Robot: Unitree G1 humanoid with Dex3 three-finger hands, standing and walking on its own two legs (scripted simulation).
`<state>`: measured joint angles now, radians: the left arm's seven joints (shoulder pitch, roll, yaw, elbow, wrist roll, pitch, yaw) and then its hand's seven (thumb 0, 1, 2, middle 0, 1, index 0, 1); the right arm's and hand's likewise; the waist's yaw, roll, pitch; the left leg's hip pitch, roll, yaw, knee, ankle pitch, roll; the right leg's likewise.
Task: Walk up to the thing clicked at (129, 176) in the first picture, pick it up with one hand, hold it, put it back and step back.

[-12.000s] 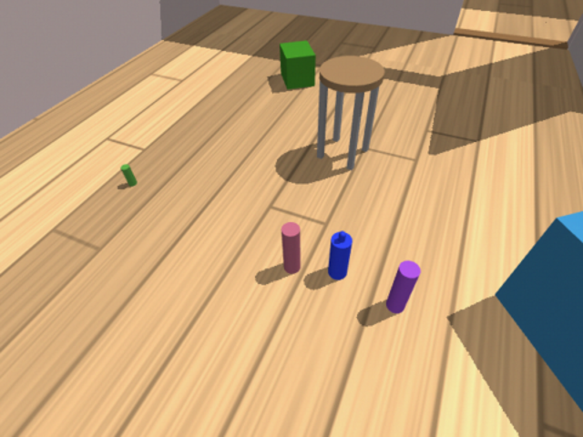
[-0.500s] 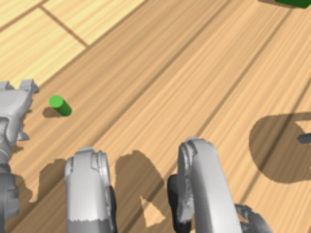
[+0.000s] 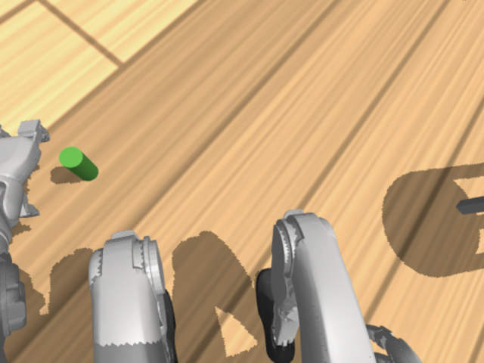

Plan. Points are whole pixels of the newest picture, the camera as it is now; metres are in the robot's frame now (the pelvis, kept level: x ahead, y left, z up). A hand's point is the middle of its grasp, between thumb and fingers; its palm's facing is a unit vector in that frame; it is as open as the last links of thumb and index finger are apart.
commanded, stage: approach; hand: left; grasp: from above
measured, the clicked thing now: (80, 165) +0.48 +0.29 -0.29
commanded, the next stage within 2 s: close in in 0.90 s
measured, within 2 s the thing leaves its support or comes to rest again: neither
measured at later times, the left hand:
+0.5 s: hand (72, 141) +0.50 +0.28 -0.18, palm faces -0.41 -0.06 -0.91, open 13.6 cm
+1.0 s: hand (55, 148) +0.48 +0.30 -0.17, palm faces -0.41 -0.05 -0.91, open 13.7 cm
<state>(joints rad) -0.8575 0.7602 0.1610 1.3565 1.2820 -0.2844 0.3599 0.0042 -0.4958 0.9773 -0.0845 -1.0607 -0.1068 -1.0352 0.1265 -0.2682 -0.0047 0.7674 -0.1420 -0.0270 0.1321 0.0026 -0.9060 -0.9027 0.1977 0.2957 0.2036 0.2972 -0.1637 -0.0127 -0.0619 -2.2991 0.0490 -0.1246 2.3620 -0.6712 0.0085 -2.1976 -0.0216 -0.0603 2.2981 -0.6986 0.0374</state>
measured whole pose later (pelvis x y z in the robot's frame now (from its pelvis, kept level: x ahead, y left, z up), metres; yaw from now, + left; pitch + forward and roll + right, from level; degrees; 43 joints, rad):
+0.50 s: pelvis +0.00 +0.00 -0.01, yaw -2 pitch +35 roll -8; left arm -1.06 0.76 0.14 1.51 1.27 -0.12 0.42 0.00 -0.44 0.92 -0.07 -1.11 -0.13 -1.05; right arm 0.16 -0.27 0.07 0.73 -0.15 -0.05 0.14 0.00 -0.90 -0.89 0.20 0.30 0.20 0.30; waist -0.29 0.01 -0.02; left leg -2.35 0.06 -0.14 2.41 -0.68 0.01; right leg -2.25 0.00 -0.07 2.33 -0.69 0.04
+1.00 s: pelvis +0.00 +0.00 -0.01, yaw -1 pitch +34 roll -9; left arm -1.06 0.77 0.06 1.49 1.30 -0.21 0.40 0.00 -0.46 0.96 -0.10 -1.06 -0.13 -1.02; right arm 0.09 -0.28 0.05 0.74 -0.16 -0.06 0.13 0.00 -0.90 -0.89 0.20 0.30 0.20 0.30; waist -0.25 -0.03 -0.05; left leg -2.35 0.04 -0.14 2.41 -0.67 0.01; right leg -2.23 -0.02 -0.07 2.33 -0.69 0.04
